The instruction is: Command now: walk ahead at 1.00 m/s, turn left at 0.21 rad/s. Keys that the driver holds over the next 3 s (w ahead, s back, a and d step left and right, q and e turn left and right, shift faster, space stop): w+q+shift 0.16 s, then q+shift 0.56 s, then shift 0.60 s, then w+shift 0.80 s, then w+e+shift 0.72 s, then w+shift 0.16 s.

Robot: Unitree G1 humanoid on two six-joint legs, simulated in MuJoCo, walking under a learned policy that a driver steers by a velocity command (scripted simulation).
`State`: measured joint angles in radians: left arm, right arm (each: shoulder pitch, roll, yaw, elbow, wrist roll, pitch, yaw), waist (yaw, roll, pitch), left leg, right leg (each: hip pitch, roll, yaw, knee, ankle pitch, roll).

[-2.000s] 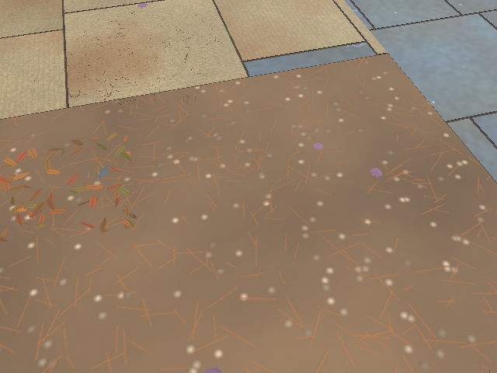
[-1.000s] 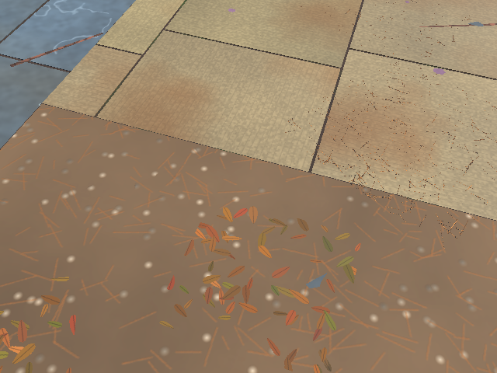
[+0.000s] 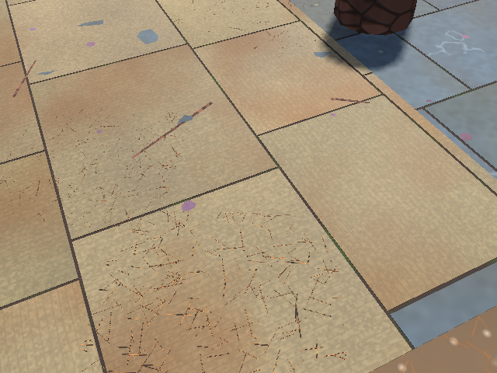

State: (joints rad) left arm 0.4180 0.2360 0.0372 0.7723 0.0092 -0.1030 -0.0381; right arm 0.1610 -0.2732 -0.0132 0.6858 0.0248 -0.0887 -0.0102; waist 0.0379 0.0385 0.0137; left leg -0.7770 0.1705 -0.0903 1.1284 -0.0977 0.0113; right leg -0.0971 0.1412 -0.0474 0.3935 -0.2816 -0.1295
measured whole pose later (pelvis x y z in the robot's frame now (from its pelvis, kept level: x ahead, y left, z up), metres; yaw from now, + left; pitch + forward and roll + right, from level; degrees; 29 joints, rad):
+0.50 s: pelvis +0.39 +0.08 +0.00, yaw +24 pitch +2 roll +0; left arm 0.02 0.29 0.00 0.56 0.03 -0.08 0.02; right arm 0.28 -0.31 -0.06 0.66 0.01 -0.03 0.00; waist -0.05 0.00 0.08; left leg -0.33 -0.21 -0.14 0.43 -0.10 0.13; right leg -0.69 -0.03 0.21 1.00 -0.32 0.08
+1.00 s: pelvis +0.54 +0.09 +0.00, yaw +45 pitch +1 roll +0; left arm 0.19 0.26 0.03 0.68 0.01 0.01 0.02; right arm 0.16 -0.30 -0.04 0.62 0.01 0.05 -0.02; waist 0.04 0.02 0.05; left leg -0.44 0.00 -0.06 0.89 -0.42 -0.06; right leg -0.36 0.01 0.01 0.44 -0.10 -0.03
